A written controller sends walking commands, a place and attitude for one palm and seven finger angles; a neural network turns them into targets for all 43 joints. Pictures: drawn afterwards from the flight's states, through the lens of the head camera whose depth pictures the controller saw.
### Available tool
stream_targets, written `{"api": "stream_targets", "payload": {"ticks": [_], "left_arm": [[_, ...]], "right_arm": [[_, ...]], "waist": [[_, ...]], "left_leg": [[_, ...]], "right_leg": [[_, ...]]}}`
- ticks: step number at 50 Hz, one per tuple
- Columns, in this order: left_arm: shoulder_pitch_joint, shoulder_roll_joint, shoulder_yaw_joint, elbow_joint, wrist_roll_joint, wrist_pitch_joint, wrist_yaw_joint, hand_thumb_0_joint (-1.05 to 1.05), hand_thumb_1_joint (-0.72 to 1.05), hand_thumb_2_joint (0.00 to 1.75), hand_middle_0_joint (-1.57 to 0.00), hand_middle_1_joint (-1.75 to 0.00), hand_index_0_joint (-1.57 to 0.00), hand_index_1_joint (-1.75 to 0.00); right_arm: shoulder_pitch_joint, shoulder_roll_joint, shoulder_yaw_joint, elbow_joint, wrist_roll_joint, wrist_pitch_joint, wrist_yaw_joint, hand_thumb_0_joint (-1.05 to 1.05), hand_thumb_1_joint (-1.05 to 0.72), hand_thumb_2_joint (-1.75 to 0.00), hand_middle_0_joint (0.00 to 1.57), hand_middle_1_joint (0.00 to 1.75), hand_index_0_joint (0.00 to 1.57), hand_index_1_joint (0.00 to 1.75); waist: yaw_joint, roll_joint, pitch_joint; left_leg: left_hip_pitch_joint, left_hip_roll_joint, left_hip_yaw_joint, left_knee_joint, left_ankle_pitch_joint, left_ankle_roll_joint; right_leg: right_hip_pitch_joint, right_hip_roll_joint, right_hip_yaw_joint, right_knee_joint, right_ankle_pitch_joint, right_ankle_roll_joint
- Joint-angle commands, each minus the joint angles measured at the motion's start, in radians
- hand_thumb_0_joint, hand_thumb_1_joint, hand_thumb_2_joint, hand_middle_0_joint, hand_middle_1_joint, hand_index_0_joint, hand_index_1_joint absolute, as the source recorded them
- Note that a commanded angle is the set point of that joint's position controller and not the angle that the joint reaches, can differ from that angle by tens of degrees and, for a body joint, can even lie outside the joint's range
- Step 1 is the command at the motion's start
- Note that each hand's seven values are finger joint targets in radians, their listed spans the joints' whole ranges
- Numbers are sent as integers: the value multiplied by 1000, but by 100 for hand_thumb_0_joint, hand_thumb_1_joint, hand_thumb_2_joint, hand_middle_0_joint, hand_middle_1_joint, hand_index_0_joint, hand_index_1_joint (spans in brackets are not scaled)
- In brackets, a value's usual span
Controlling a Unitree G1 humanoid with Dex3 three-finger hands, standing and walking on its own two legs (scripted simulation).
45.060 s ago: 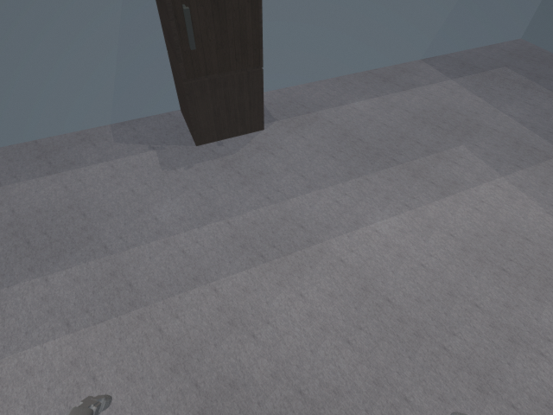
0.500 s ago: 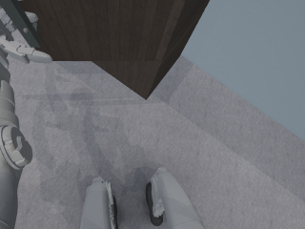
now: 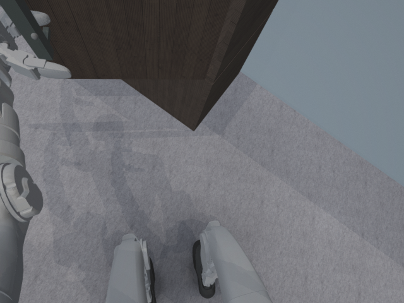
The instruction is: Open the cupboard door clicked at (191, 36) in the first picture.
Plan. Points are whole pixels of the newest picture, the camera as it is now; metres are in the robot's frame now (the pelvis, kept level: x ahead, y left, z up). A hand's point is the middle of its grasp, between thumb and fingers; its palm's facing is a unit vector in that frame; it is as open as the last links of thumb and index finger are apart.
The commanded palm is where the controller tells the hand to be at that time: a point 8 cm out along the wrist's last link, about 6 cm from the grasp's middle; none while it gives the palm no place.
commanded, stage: close the thumb around the handle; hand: left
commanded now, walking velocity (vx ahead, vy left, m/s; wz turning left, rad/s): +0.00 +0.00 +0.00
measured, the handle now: (25, 9) +0.62 +0.23 +0.04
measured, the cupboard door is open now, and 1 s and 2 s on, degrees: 41 46 88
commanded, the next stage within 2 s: pull the door open along its arc in 0.60 s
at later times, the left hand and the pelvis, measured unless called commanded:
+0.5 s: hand (32, 37) +0.56 +0.22 +0.05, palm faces -0.01 -1.00 -0.03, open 6.1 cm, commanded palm +0.55 +0.24 +0.05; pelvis +0.00 +0.00 +0.00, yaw +0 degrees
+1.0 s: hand (38, 55) +0.53 +0.21 +0.05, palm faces +0.00 -1.00 -0.03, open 6.0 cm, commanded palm +0.48 +0.24 +0.05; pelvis +0.00 +0.00 +0.01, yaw +0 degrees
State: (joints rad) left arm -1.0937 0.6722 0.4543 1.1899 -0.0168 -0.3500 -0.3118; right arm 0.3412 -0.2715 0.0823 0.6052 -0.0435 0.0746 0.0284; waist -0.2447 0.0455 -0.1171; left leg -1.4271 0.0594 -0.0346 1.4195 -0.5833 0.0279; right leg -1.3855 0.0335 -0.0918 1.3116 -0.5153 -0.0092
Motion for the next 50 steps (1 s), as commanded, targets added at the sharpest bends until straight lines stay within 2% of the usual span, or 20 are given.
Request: {"api": "stream_targets", "payload": {"ticks": [1,3,5,8,11,13,16,18,20,24,25,26,30,33,35,36,37,43,46,50], "left_arm": [[-438,246,21,-216,-16,-68,9,0,-16,44,-32,-124,-32,-124],[-437,250,24,-226,-13,-71,11,0,-5,49,-33,-125,-33,-125],[-410,273,45,-192,-14,-63,12,0,6,54,-34,-126,-34,-126],[-411,260,33,-209,-17,-69,5,0,23,61,-35,-128,-35,-128],[-396,296,58,-219,-22,-74,-4,0,40,68,-36,-130,-36,-130],[-408,268,36,-242,-21,-84,-8,0,51,73,-37,-131,-37,-131],[-365,257,44,-226,-36,-81,-14,0,68,80,-38,-133,-38,-133],[-385,230,23,-220,-41,-75,-20,0,79,85,-39,-134,-39,-134],[-401,242,26,-212,-38,-69,-19,0,90,90,-40,-135,-40,-135],[-392,271,49,-234,-33,-84,-12,0,90,90,-40,-135,-40,-135],[-389,238,21,-235,-30,-86,-12,0,90,90,-40,-135,-40,-135],[-387,230,25,-228,-37,-85,-9,0,90,90,-40,-135,-40,-135],[-403,235,25,-204,-32,-83,6,0,90,90,-40,-135,-40,-135],[-406,268,46,-231,-18,-98,15,0,90,90,-40,-135,-40,-135],[-404,262,42,-232,-19,-101,15,0,90,90,-40,-135,-40,-135],[-390,229,18,-212,-17,-96,13,0,90,90,-40,-135,-40,-135],[-383,225,23,-237,-27,-105,10,0,90,90,-40,-135,-40,-135],[-235,217,43,-308,-51,-111,-7,0,90,90,-40,-135,-40,-135],[-108,172,31,-326,-69,-101,-12,0,90,90,-40,-135,-40,-135],[59,111,19,-435,-106,-103,-15,0,90,90,-40,-135,-40,-135]], "right_arm": [[238,-204,-72,-7,1,2,-13,0,-90,-90,20,30,20,30],[241,-205,-71,-12,1,3,-11,0,-90,-90,20,30,20,30],[237,-203,-67,-14,1,5,-12,0,-90,-90,20,30,20,30],[236,-201,-68,-19,2,4,-12,0,-90,-90,20,30,20,30],[233,-202,-68,-26,5,4,-14,0,-90,-90,20,30,20,30],[234,-201,-71,-21,3,3,-11,0,-90,-90,20,30,20,30],[235,-202,-74,-17,6,3,-10,0,-90,-90,20,30,20,30],[237,-203,-76,-13,8,4,-12,0,-90,-90,20,30,20,30],[235,-204,-74,-9,8,3,-15,0,-90,-90,20,30,20,30],[235,-204,-74,-9,5,1,-15,0,-90,-90,20,30,20,30],[230,-200,-74,-10,5,-1,-13,0,-90,-90,20,30,20,30],[231,-200,-76,-9,5,0,-12,0,-90,-90,20,30,20,30],[224,-202,-72,-11,6,0,-14,0,-90,-90,20,30,20,30],[230,-204,-74,-13,2,-1,-13,0,-90,-90,20,30,20,30],[225,-202,-73,-15,2,-1,-11,0,-90,-90,20,30,20,30],[224,-199,-74,-15,3,0,-12,0,-90,-90,20,30,20,30],[225,-197,-76,-18,2,-3,-11,0,-90,-90,20,30,20,30],[208,-195,-83,-40,11,3,-3,0,-90,-90,20,30,20,30],[190,-186,-89,-56,23,5,0,0,-90,-90,20,30,20,30],[162,-177,-101,-80,35,1,3,0,-90,-90,20,30,20,30]], "waist": [[-25,238,-627],[-20,254,-647],[-16,211,-617],[-19,218,-634],[-10,200,-634],[-10,250,-658],[-5,210,-644],[-21,200,-629],[-19,215,-608],[-3,230,-643],[-6,249,-642],[-10,229,-625],[-19,216,-593],[-5,239,-637],[-8,227,-637],[-16,206,-625],[-5,229,-636],[49,225,-695],[65,158,-647],[100,139,-659]], "left_leg": [[569,-8,-78,-139,490,4],[581,-8,-79,-138,508,2],[522,-11,-66,-134,480,8],[522,-11,-63,-135,489,9],[490,-13,-52,-132,473,13],[553,-10,-64,-136,511,5],[549,-10,-64,-141,504,5],[550,-9,-66,-142,493,8],[538,-11,-66,-144,474,7],[568,-10,-72,-144,501,2],[578,-11,-70,-145,502,1],[577,-10,-72,-147,499,2],[543,-11,-67,-146,466,5],[573,-10,-72,-144,497,1],[557,-12,-67,-141,490,3],[545,-13,-65,-141,479,5],[571,-12,-68,-145,497,3],[601,-16,-56,-170,530,-3],[568,-20,-42,-195,504,1],[586,-28,-25,-226,515,1]], "right_leg": [[237,26,30,-134,284,-18],[236,24,31,-129,295,-19],[273,27,37,-133,301,-17],[288,27,41,-131,323,-17],[328,27,50,-134,334,-15],[286,25,41,-127,333,-19],[301,28,40,-138,332,-16],[282,29,38,-141,321,-15],[270,27,38,-143,300,-15],[274,26,35,-135,306,-19],[261,26,35,-137,301,-20],[260,27,33,-141,301,-19],[250,27,36,-143,280,-16],[259,25,36,-132,296,-20],[274,26,39,-134,302,-18],[274,27,40,-138,298,-16],[273,26,40,-135,306,-20],[350,25,42,-141,352,-20],[404,26,46,-163,366,-15],[470,22,52,-184,402,-14]]}}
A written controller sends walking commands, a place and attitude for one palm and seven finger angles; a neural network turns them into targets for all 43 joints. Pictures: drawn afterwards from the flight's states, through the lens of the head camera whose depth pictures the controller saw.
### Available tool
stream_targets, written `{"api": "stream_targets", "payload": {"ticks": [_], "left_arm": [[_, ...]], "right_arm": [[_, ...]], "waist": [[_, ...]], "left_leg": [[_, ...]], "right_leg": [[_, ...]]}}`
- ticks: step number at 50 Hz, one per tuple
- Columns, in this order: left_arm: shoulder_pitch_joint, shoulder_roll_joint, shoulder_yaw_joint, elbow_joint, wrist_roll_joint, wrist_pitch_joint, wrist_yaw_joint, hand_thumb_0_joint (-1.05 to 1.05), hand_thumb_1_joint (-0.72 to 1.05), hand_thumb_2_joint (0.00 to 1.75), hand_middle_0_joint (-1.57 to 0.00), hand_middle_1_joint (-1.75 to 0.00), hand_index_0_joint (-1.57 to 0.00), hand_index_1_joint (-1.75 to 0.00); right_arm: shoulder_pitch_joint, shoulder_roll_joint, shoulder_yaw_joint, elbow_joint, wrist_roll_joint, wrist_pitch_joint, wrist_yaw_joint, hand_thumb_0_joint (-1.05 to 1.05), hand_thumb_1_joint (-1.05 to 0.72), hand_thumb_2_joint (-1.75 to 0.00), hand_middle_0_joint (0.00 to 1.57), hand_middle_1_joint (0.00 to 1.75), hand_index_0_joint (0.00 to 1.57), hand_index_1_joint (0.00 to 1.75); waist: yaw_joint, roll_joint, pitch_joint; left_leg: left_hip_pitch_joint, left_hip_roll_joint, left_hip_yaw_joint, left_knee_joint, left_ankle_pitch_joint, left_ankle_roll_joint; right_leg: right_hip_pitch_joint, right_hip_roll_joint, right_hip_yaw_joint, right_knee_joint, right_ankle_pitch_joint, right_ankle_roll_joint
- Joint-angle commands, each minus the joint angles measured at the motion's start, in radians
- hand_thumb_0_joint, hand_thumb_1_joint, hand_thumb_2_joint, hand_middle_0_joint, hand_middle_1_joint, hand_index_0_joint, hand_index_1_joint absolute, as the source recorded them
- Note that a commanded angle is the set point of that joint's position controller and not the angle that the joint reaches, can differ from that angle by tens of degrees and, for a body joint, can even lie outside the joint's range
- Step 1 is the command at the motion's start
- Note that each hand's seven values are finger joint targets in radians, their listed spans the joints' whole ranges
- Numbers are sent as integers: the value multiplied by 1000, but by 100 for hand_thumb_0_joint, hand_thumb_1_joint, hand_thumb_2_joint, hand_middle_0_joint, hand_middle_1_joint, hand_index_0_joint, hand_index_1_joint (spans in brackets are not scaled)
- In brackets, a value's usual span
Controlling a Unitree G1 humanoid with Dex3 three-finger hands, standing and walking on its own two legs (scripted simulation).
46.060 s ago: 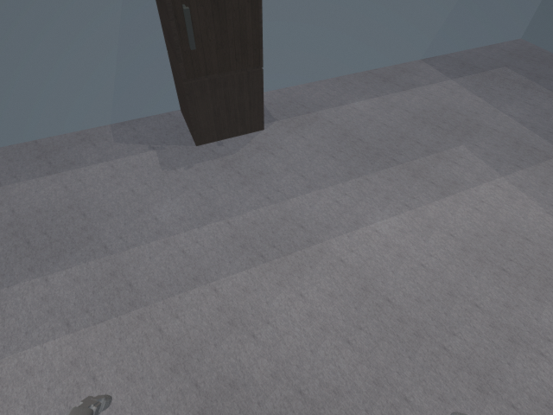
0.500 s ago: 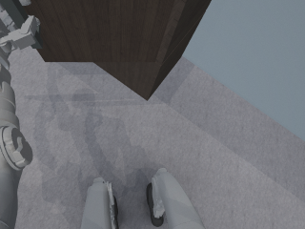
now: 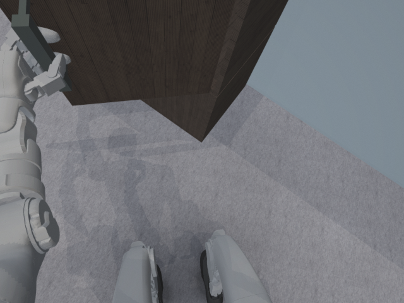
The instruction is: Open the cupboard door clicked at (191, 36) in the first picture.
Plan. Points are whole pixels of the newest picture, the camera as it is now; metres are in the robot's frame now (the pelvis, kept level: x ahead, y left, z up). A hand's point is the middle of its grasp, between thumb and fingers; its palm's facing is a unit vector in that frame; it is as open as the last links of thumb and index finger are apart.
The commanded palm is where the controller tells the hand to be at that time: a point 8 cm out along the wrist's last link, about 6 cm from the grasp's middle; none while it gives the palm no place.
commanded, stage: pull the door open along its arc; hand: left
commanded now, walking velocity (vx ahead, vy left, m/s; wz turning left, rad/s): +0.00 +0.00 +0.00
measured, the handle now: (47, 49) +0.58 +0.23 +0.03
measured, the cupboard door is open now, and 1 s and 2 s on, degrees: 46 88 89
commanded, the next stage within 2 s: open thumb and fingers to let go in 0.80 s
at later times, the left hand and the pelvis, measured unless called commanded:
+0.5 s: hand (98, 132) +0.41 +0.14 +0.03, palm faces +0.45 -0.89 -0.01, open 6.0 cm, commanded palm +0.35 +0.17 +0.03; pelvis +0.01 -0.01 +0.02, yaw +3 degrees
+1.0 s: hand (153, 178) +0.33 +0.05 +0.03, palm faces +0.40 -0.92 -0.03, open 6.2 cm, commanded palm +0.29 +0.11 +0.03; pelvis +0.01 -0.04 +0.02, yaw +6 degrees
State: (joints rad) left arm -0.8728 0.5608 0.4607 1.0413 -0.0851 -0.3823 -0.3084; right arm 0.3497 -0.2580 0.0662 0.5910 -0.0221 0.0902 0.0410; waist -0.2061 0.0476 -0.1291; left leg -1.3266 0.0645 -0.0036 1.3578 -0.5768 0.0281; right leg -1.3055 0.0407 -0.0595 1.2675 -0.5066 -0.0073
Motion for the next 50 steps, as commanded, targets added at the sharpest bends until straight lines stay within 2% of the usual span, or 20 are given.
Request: {"api": "stream_targets", "payload": {"ticks": [1,6,7,8,9,10,12,14,17,19,22,26,27,34,40,44,45,47,48,50], "left_arm": [[-100,190,-5,-307,-46,-69,-18,0,90,90,-40,-135,-40,-135],[78,95,-35,-390,-86,-81,6,0,90,90,-40,-135,-40,-135],[105,67,101,-431,-156,-90,148,0,90,90,-40,-135,-40,-135],[163,-49,9,-397,-142,-89,218,0,90,90,-40,-135,-40,-135],[186,-92,-9,-396,-134,-90,268,0,90,90,-40,-135,-40,-135],[185,-105,-8,-419,-124,-99,315,0,90,90,-40,-135,-40,-135],[191,-137,-16,-496,-92,-129,423,0,90,90,-40,-135,-40,-135],[218,-223,-64,-504,-45,-148,535,0,90,90,-40,-135,-40,-135],[252,-313,-138,-562,48,-170,695,0,90,90,-40,-135,-40,-135],[288,-377,-218,-561,109,-174,756,0,90,90,-40,-135,-40,-135],[307,-435,-311,-608,163,-192,777,0,90,90,-40,-135,-40,-135],[374,-519,-401,-646,152,-206,769,0,90,90,-40,-135,-40,-135],[368,-518,-407,-662,146,-209,768,0,90,90,-40,-135,-40,-135],[508,-627,-531,-706,157,-231,795,0,90,90,-40,-135,-40,-135],[699,-701,-632,-778,206,-233,833,0,90,90,-40,-135,-40,-135],[591,-668,-622,-792,251,-232,872,0,90,90,-40,-135,-40,-135],[494,-641,-602,-773,258,-236,886,0,90,90,-40,-135,-40,-135],[469,-579,-534,-744,268,-246,906,0,76,84,-39,-134,-39,-134],[487,-590,-532,-735,265,-252,908,0,69,81,-38,-133,-38,-133],[485,-616,-547,-718,247,-254,900,0,55,75,-38,-131,-38,-131]], "right_arm": [[145,-186,-88,-74,19,-17,-7,0,-90,-90,20,30,20,30],[101,-173,-100,-95,31,-31,-8,0,-90,-90,20,30,20,30],[87,-155,-101,-111,17,-41,-14,0,-90,-90,20,30,20,30],[67,-140,-99,-106,16,-49,-7,0,-90,-90,20,30,20,30],[57,-139,-101,-104,17,-53,0,0,-90,-90,20,30,20,30],[53,-137,-105,-101,10,-56,2,0,-90,-90,20,30,20,30],[52,-127,-109,-111,-3,-65,7,0,-90,-90,20,30,20,30],[43,-112,-109,-101,-20,-66,17,0,-90,-90,20,30,20,30],[27,-99,-116,-110,-45,-62,28,0,-90,-90,20,30,20,30],[14,-94,-120,-105,-53,-59,36,0,-90,-90,20,30,20,30],[0,-89,-129,-106,-61,-62,32,0,-90,-90,20,30,20,30],[-47,-69,-130,-96,-55,-80,17,0,-90,-90,20,30,20,30],[-50,-69,-129,-96,-57,-85,12,0,-90,-90,20,30,20,30],[-107,-41,-124,-84,-60,-117,9,0,-90,-90,20,30,20,30],[-147,-20,-126,-105,-65,-145,20,0,-90,-90,20,30,20,30],[-166,-17,-122,-94,-73,-156,5,0,-90,-90,20,30,20,30],[-171,-19,-117,-79,-76,-158,-3,0,-90,-90,20,30,20,30],[-185,-14,-113,-74,-79,-162,-18,0,-90,-90,20,30,20,30],[-199,-7,-113,-76,-79,-163,-22,0,-90,-90,20,30,20,30],[-210,-5,-112,-72,-78,-165,-25,0,-90,-90,20,30,20,30]], "waist": [[70,109,-635],[91,54,-546],[152,74,-515],[124,50,-477],[123,20,-448],[120,-10,-452],[143,18,-493],[143,45,-474],[145,4,-487],[140,-7,-485],[129,-51,-511],[132,-81,-501],[129,-92,-498],[145,-78,-422],[173,-96,-422],[152,-109,-371],[130,-122,-346],[141,-143,-329],[157,-127,-351],[152,-125,-379]], "left_leg": [[479,-37,-51,-174,503,1],[449,-46,-30,-206,455,-2],[442,-45,-29,-216,476,-11],[432,-46,-23,-221,448,-19],[410,-45,-20,-227,411,-22],[391,-48,-13,-225,389,-22],[402,-54,-6,-230,412,-30],[428,-51,-2,-230,440,-41],[441,-49,-3,-222,463,-41],[444,-50,-1,-224,449,-41],[449,-57,2,-224,413,-31],[435,-68,16,-242,346,-27],[430,-69,13,-240,338,-24],[434,-78,16,-254,296,-24],[438,-82,16,-252,312,-27],[400,-85,6,-228,257,-22],[374,-86,2,-215,222,-20],[326,-90,-2,-200,172,-17],[321,-93,3,-198,165,-19],[330,-94,9,-193,165,-19]], "right_leg": [[411,16,19,-148,400,-15],[443,9,20,-169,392,-11],[429,6,6,-163,385,-11],[410,5,5,-167,359,-4],[400,3,2,-169,329,-4],[420,1,8,-168,328,-3],[456,-1,15,-152,360,-9],[430,-6,11,-141,373,-12],[440,-6,11,-134,390,-16],[447,-9,12,-140,395,-18],[492,-10,21,-156,409,-17],[558,-18,32,-194,403,-11],[563,-19,34,-199,398,-12],[547,-31,35,-227,347,-15],[568,-41,41,-224,373,-22],[521,-50,65,-229,305,-18],[494,-56,75,-234,261,-13],[500,-63,109,-251,174,-9],[519,-69,125,-254,157,-8],[531,-72,131,-261,160,-7]]}}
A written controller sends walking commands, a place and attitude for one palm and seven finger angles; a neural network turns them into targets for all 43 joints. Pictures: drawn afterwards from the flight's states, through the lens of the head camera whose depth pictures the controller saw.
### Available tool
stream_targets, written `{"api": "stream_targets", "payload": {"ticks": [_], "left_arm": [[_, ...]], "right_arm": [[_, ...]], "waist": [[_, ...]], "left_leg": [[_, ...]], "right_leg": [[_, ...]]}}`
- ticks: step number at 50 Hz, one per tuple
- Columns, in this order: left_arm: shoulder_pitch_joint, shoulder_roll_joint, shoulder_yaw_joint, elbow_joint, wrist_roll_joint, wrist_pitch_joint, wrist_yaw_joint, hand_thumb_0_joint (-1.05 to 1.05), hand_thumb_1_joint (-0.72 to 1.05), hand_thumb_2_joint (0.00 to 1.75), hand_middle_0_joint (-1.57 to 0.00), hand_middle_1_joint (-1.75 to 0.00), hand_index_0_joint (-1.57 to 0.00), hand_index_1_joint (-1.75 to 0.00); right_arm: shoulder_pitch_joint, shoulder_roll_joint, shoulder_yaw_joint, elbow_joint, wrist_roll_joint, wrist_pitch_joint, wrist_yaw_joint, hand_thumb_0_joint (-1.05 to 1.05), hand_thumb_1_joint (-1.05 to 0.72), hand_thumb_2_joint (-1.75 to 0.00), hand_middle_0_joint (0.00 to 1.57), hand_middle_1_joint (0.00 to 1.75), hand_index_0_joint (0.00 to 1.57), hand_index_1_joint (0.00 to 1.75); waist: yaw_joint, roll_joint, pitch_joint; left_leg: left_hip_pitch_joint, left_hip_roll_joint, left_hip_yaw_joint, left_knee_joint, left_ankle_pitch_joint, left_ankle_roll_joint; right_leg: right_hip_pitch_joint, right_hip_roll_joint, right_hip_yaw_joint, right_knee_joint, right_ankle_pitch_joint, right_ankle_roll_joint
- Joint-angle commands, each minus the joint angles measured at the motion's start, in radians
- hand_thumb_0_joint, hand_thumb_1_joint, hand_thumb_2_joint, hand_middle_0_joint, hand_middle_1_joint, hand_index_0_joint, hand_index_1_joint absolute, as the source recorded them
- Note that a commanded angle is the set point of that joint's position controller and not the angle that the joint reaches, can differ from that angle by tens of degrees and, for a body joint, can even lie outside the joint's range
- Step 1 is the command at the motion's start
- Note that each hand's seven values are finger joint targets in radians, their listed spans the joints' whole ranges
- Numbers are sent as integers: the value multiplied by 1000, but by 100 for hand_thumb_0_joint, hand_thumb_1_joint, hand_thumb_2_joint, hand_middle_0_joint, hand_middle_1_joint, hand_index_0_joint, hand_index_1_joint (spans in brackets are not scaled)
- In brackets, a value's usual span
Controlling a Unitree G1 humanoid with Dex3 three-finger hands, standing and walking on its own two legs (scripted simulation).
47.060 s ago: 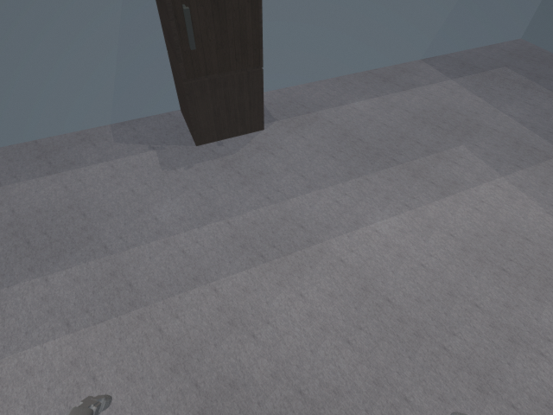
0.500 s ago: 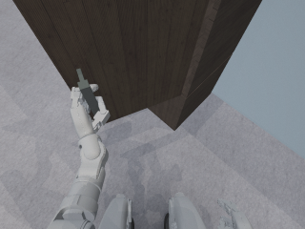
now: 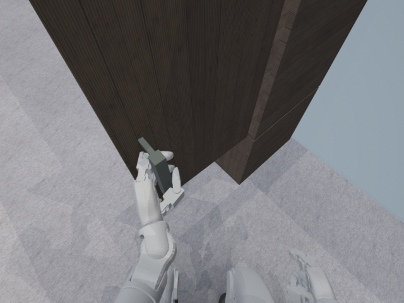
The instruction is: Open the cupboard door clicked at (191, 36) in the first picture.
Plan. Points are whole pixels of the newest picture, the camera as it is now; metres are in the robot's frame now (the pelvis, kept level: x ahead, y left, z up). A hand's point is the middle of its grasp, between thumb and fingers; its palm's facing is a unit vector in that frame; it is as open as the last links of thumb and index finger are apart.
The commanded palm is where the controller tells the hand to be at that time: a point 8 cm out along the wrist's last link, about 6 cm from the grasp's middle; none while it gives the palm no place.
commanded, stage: open thumb and fingers to let go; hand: left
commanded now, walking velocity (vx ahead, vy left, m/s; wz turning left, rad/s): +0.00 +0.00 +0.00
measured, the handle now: (157, 170) +0.37 +0.11 +0.01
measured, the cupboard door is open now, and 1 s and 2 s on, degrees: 88 89 89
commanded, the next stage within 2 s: slide the hand sideways off the handle in 0.72 s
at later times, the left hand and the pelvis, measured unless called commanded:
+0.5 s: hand (170, 183) +0.34 +0.08 +0.01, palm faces +0.30 -0.95 -0.02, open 13.5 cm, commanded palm +0.30 +0.12 +0.01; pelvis +0.00 +0.01 +0.00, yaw +0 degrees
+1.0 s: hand (167, 202) +0.30 +0.08 +0.00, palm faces -0.17 -0.97 -0.17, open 15.9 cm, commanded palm +0.29 +0.11 +0.01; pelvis -0.01 +0.02 -0.01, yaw +0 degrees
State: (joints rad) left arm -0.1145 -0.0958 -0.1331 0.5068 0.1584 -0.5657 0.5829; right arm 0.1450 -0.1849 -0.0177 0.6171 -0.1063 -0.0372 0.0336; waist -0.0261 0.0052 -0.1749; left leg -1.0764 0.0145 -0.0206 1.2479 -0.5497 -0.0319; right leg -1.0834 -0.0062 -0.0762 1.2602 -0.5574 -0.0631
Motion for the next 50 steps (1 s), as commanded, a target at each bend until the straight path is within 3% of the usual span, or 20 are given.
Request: {"api": "stream_targets", "payload": {"ticks": [1,4,6,9,13,15,17,21,25,31,33,35,41,42,43,44,45,46,47,50], "left_arm": [[-274,34,47,-173,-16,-66,0,0,48,72,-37,-130,-37,-130],[-245,23,52,-195,-71,-49,-31,0,27,63,-35,-128,-35,-128],[-228,3,34,-201,-86,-34,-51,0,13,57,-35,-127,-35,-127],[-223,-12,6,-207,-80,-23,-66,0,-8,48,-33,-124,-33,-124],[-243,0,5,-202,-58,-34,-65,0,-36,36,-31,-122,-31,-122],[-210,1,16,-179,-54,-38,-59,0,-50,30,-30,-120,-30,-120],[-218,18,28,-182,-47,-41,-50,0,-50,30,-30,-120,-30,-120],[-253,-11,1,-205,-35,-53,-32,0,-50,30,-27,-100,-27,-100],[-263,-8,7,-193,-36,-46,-22,0,-50,30,-23,-80,-23,-80],[-309,-54,-46,-205,-16,-32,-9,0,-50,30,-18,-50,-18,-50],[-309,-55,-48,-222,-10,-24,0,0,-50,30,-17,-40,-17,-40],[-274,-62,-46,-201,-11,-12,4,0,-50,30,-15,-30,-15,-30],[-321,-75,-58,-196,2,-8,21,0,-50,30,-15,-30,-15,-30],[-316,35,-239,-200,121,-35,-173,0,-50,30,-15,-30,-15,-30],[-383,126,-147,-304,88,-75,-273,0,-50,30,-15,-30,-15,-30],[-357,149,-141,-302,79,-87,-339,0,-50,30,-15,-30,-15,-30],[-354,138,-161,-314,57,-92,-395,0,-50,30,-15,-30,-15,-30],[-335,125,-182,-301,26,-87,-460,0,-50,30,-15,-30,-15,-30],[-350,103,-214,-329,-26,-76,-534,0,-50,30,-15,-30,-15,-30],[-257,64,-152,-326,-227,0,-634,0,-50,30,-15,-30,-15,-30]], "right_arm": [[-5,-80,-28,-100,8,-38,-19,0,-90,-90,20,30,20,30],[-2,-82,-29,-109,13,-36,-22,0,-90,-90,20,30,20,30],[11,-86,-30,-112,16,-34,-21,0,-90,-90,20,30,20,30],[29,-91,-32,-113,15,-33,-17,0,-90,-90,20,30,20,30],[32,-96,-34,-109,14,-32,-14,0,-90,-90,20,30,20,30],[34,-95,-35,-109,13,-34,-11,0,-90,-90,20,30,20,30],[30,-98,-34,-114,12,-33,-11,0,-90,-90,20,30,20,30],[28,-94,-36,-109,10,-35,-6,0,-90,-90,20,30,20,30],[31,-98,-37,-108,10,-34,-8,0,-90,-90,20,30,20,30],[41,-103,-37,-108,6,-32,-4,0,-90,-90,20,30,20,30],[43,-103,-38,-113,4,-30,-4,0,-90,-90,20,30,20,30],[46,-100,-36,-113,5,-28,-4,0,-90,-90,20,30,20,30],[29,-97,-31,-107,4,-31,-6,0,-90,-90,20,30,20,30],[70,-134,-32,-97,5,-21,-5,0,-90,-90,20,30,20,30],[82,-133,-41,-120,15,-16,-10,0,-90,-90,20,30,20,30],[75,-132,-42,-127,19,-9,-15,0,-90,-90,20,30,20,30],[66,-129,-38,-138,26,-10,-19,0,-90,-90,20,30,20,30],[65,-131,-35,-147,38,-11,-22,0,-90,-90,20,30,20,30],[65,-139,-31,-165,53,-16,-22,0,-90,-90,20,30,20,30],[40,-145,-20,-197,96,-22,-35,0,-90,-90,20,30,20,30]], "waist": [[-28,-88,-341],[-14,-81,-414],[-16,-83,-414],[-26,-98,-404],[-33,-104,-362],[-21,-116,-353],[-15,-99,-341],[-19,-51,-363],[-24,-77,-363],[-34,-23,-397],[-32,-27,-422],[-30,-62,-401],[-44,-62,-353],[-126,-66,-319],[-82,-13,-418],[-62,-9,-460],[-67,5,-447],[-77,-3,-405],[-87,31,-398],[-55,-1,-350]], "left_leg": [[79,-45,28,-85,136,41],[95,-47,34,-88,179,38],[116,-45,33,-100,208,37],[130,-40,25,-105,244,39],[118,-39,20,-101,225,40],[109,-40,19,-103,215,39],[103,-42,16,-106,208,40],[139,-41,23,-108,210,39],[137,-38,18,-113,202,39],[191,-33,10,-124,228,37],[205,-31,8,-123,258,37],[197,-31,7,-129,254,36],[189,-28,-3,-132,202,35],[178,-27,1,-87,187,54],[193,-34,0,-80,208,57],[203,-39,1,-81,215,58],[208,-39,-2,-82,207,58],[211,-39,-8,-88,190,59],[233,-38,-16,-95,193,60],[258,-36,-27,-147,150,52]], "right_leg": [[321,-27,149,-259,213,52],[388,-27,153,-255,296,56],[396,-22,133,-248,350,55],[377,-15,104,-225,405,54],[338,-15,103,-226,370,52],[339,-15,103,-228,350,50],[329,-12,101,-228,322,43],[294,-8,86,-218,310,40],[290,-4,76,-216,293,39],[246,4,43,-196,293,31],[247,6,37,-186,319,30],[260,7,34,-193,320,31],[209,8,27,-198,241,31],[185,-6,57,-184,280,32],[227,-14,67,-164,316,21],[257,-14,79,-156,340,18],[248,-14,77,-158,336,18],[227,-11,71,-165,310,17],[211,-10,67,-168,295,13],[222,3,49,-215,206,16]]}}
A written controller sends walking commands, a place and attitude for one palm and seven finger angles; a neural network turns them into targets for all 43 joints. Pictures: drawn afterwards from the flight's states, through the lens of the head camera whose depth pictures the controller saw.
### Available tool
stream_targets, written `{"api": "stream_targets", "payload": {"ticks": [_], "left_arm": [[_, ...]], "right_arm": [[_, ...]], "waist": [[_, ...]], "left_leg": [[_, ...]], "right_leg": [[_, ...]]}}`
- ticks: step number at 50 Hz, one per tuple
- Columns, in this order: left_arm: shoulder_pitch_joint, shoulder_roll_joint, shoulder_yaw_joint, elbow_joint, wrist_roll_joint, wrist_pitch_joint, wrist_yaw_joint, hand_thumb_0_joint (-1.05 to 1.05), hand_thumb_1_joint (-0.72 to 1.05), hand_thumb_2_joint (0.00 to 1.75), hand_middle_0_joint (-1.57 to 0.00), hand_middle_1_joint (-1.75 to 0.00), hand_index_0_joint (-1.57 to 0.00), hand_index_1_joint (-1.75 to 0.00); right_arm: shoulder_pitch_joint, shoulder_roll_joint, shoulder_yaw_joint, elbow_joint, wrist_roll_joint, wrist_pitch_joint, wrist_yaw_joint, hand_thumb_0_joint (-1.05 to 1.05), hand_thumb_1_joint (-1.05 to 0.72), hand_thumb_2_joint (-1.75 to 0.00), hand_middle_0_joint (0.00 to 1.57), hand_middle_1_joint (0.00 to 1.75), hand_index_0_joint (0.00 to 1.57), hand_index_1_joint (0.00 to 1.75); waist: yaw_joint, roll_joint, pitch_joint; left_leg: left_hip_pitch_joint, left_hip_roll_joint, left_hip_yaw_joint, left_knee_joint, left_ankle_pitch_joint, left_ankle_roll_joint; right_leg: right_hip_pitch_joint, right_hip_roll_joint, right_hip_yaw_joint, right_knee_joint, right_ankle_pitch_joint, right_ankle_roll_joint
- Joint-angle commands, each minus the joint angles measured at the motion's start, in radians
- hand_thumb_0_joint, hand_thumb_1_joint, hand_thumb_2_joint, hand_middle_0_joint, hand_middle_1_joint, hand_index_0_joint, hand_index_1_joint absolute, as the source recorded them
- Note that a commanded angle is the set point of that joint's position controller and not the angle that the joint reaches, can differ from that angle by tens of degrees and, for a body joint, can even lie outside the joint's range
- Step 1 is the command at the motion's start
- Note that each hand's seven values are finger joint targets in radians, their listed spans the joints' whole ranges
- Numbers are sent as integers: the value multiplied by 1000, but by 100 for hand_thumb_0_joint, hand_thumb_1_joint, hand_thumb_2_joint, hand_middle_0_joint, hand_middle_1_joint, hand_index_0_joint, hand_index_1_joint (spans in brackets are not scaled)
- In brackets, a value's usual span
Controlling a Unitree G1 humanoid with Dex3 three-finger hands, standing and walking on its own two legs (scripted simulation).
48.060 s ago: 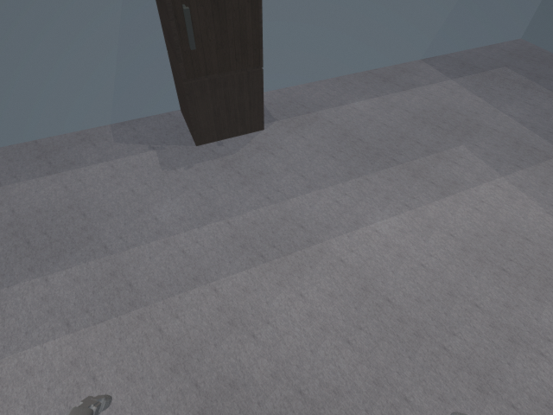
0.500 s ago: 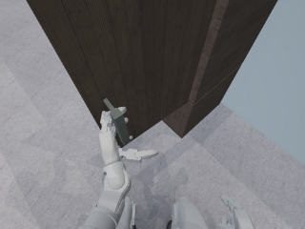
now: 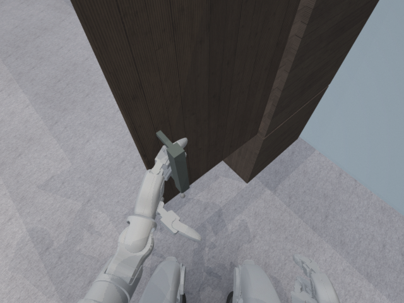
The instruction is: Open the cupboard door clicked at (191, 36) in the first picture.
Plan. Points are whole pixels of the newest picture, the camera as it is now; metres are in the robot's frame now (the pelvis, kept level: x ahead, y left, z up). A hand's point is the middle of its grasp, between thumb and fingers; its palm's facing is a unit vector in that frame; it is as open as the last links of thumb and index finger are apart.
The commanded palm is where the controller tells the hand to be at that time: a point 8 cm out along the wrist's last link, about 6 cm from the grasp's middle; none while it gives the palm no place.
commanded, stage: slide the hand sideways off the handle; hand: left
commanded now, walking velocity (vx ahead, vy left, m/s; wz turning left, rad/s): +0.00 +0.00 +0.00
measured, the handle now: (173, 164) +0.38 +0.08 +0.02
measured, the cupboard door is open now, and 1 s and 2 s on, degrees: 89 89 89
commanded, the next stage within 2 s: draw the hand back to the body in 1.02 s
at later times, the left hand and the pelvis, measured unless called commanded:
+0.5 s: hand (166, 215) +0.27 +0.08 +0.02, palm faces -0.15 -0.99 -0.03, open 16.3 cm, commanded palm +0.26 +0.13 +0.02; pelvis +0.00 +0.01 -0.01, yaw -1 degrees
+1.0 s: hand (138, 234) +0.24 +0.13 +0.02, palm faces -0.12 -0.99 -0.04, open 16.2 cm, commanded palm +0.22 +0.18 +0.02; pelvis +0.01 -0.01 -0.02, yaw -1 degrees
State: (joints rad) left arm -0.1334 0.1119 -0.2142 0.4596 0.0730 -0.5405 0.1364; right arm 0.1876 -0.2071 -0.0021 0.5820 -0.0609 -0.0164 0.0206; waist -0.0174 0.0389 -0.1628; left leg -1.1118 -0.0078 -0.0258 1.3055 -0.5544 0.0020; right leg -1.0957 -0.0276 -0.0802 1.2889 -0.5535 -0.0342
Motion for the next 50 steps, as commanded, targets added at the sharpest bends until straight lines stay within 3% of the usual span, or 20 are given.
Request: {"api": "stream_targets", "payload": {"ticks": [1,2,4,6,7,9,11,12,15,18,22,26,28,31,34,36,39,41,45,50], "left_arm": [[-197,-161,-55,-276,-187,3,-193,0,-50,30,-15,-30,-15,-30],[-155,-161,-31,-290,-217,22,-190,0,-50,30,-15,-30,-15,-30],[-111,-146,2,-304,-220,35,-160,0,-50,30,-15,-30,-15,-30],[-80,-113,22,-319,-173,16,-119,0,-50,30,-15,-30,-15,-30],[-44,-63,53,-331,-137,-4,-99,0,-50,30,-15,-30,-15,-30],[-20,-59,37,-332,-80,-36,-80,0,-50,30,-15,-30,-15,-30],[-22,-51,30,-331,-51,-50,-77,0,-50,30,-15,-30,-15,-30],[-3,-19,58,-339,-41,-49,-77,0,-50,30,-15,-30,-15,-30],[48,-43,37,-398,-65,-26,-100,0,-50,30,-15,-30,-15,-30],[54,-22,55,-500,-106,5,-120,0,-50,30,-15,-30,-15,-30],[88,-11,53,-588,-137,15,-140,0,-50,30,-15,-30,-15,-30],[175,-25,36,-559,-145,21,-173,0,-50,30,-15,-30,-15,-30],[203,-4,53,-548,-136,32,-186,0,-50,30,-15,-30,-15,-30],[240,40,106,-520,-136,57,-202,0,-50,30,-15,-30,-15,-30],[274,91,175,-577,-157,64,-211,0,-50,30,-15,-30,-15,-30],[329,89,189,-631,-181,55,-223,0,-50,30,-15,-30,-15,-30],[385,104,212,-692,-220,36,-251,0,-50,30,-15,-30,-15,-30],[434,102,221,-673,-239,31,-274,0,-50,30,-15,-30,-15,-30],[451,115,227,-673,-250,17,-320,0,-50,30,-15,-30,-15,-30],[492,128,223,-731,-273,14,-380,0,-50,30,-15,-30,-15,-30]], "right_arm": [[-6,-126,-35,-170,60,-42,-25,0,-90,-90,20,30,20,30],[-14,-128,-34,-184,64,-46,-24,0,-90,-90,20,30,20,30],[-16,-131,-36,-192,64,-42,-20,0,-90,-90,20,30,20,30],[-9,-129,-39,-200,51,-41,-9,0,-90,-90,20,30,20,30],[-5,-132,-41,-207,44,-42,-4,0,-90,-90,20,30,20,30],[-12,-123,-43,-208,34,-37,11,0,-90,-90,20,30,20,30],[-21,-123,-42,-216,31,-30,20,0,-90,-90,20,30,20,30],[-19,-127,-46,-224,31,-26,19,0,-90,-90,20,30,20,30],[-37,-124,-43,-250,38,-14,19,0,-90,-90,20,30,20,30],[-38,-129,-42,-266,46,-9,6,0,-90,-90,20,30,20,30],[-30,-126,-37,-262,50,-24,-15,0,-90,-90,20,30,20,30],[-23,-125,-36,-254,51,-39,-21,0,-90,-90,20,30,20,30],[-28,-128,-37,-256,51,-43,-23,0,-90,-90,20,30,20,30],[-26,-130,-37,-264,53,-40,-27,0,-90,-90,20,30,20,30],[-24,-124,-37,-277,53,-42,-32,0,-90,-90,20,30,20,30],[-24,-118,-37,-290,56,-45,-35,0,-90,-90,20,30,20,30],[-16,-116,-37,-288,58,-58,-40,0,-90,-90,20,30,20,30],[-15,-117,-38,-284,61,-62,-43,0,-90,-90,20,30,20,30],[-19,-125,-42,-273,60,-80,-49,0,-90,-90,20,30,20,30],[-17,-137,-49,-284,63,-97,-54,0,-90,-90,20,30,20,30]], "waist": [[-60,-70,-347],[-39,-58,-353],[-31,-104,-329],[-23,-131,-315],[-3,-121,-328],[-7,-96,-309],[-11,-89,-270],[5,-77,-285],[16,-22,-321],[12,-31,-370],[-8,-69,-369],[-23,-101,-317],[-14,-76,-309],[-2,-96,-287],[25,-68,-337],[36,-67,-367],[27,-67,-378],[13,-89,-326],[-5,-69,-292],[-4,-37,-323]], "left_leg": [[301,-12,-26,-218,161,18],[301,-14,-27,-227,185,16],[276,-12,-29,-226,186,14],[233,-14,-25,-204,186,16],[214,-15,-25,-191,204,15],[197,-15,-15,-166,181,14],[166,-18,-14,-159,125,15],[160,-19,-16,-158,127,15],[202,-21,-10,-168,124,10],[225,-20,-14,-165,156,13],[230,-15,-31,-154,186,19],[190,-15,-30,-140,167,19],[180,-16,-27,-134,160,17],[144,-20,-14,-123,134,19],[140,-24,0,-113,174,19],[158,-25,4,-111,219,19],[156,-21,4,-97,260,18],[123,-20,5,-88,234,17],[91,-16,2,-58,210,16],[112,-15,-4,-48,226,20]], "right_leg": [[236,29,40,-251,198,-10],[245,29,33,-242,209,-13],[230,28,22,-225,201,-7],[216,24,28,-200,196,-6],[216,23,33,-177,203,-12],[169,20,44,-161,181,-12],[144,21,51,-162,126,-15],[152,23,53,-153,123,-20],[158,24,54,-158,127,-20],[195,29,56,-163,160,-15],[205,34,47,-163,188,-10],[185,32,41,-161,184,-3],[165,30,42,-151,171,-5],[175,30,56,-160,152,-4],[233,29,73,-156,198,-5],[272,31,76,-151,261,-4],[301,31,81,-146,332,1],[290,31,87,-159,314,7],[240,30,94,-147,275,7],[210,35,82,-122,269,2]]}}
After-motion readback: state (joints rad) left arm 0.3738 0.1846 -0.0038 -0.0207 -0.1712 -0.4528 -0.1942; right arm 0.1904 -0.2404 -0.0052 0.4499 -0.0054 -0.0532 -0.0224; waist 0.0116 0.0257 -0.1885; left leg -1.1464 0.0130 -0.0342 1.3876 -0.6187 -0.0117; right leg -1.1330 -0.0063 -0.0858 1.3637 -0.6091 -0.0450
